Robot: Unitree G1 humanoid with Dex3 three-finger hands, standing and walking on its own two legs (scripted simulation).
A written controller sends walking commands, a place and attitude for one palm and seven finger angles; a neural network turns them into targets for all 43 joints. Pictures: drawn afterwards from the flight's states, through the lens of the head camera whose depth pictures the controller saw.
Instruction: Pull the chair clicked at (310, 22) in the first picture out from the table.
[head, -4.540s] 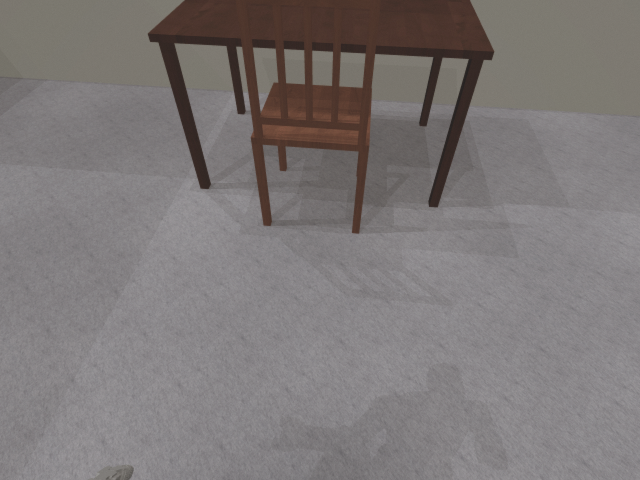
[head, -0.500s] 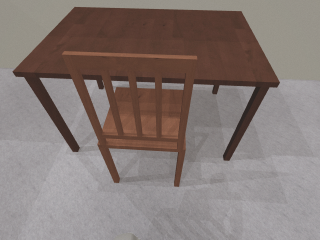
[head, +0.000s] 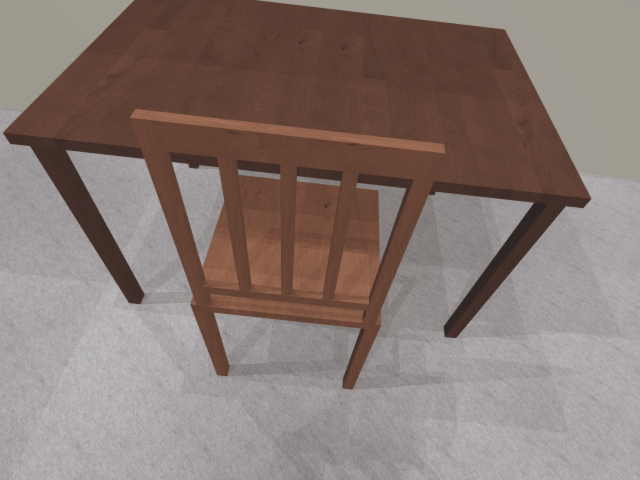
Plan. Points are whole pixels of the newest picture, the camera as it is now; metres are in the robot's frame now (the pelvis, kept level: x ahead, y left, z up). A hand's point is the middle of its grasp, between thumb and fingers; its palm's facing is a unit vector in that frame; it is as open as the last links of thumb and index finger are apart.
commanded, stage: come to a stop and stand still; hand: left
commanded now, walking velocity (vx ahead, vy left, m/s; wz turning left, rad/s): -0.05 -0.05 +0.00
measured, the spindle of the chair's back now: (287, 239) +0.49 +0.09 -0.06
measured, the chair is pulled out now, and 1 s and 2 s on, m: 0.00 0.00 0.00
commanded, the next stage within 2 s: look again from close up in 0.62 s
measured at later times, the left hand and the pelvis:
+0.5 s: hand out of the picture +0.03 +0.13 -0.18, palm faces +0.00 -0.97 -0.22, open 7.3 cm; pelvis -0.02 -0.06 -0.01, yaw +1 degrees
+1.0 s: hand out of the picture +0.02 +0.11 -0.18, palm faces +0.03 -0.99 -0.17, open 7.4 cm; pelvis +0.03 -0.05 +0.00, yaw +0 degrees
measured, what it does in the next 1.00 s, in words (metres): steps on the spot: right foot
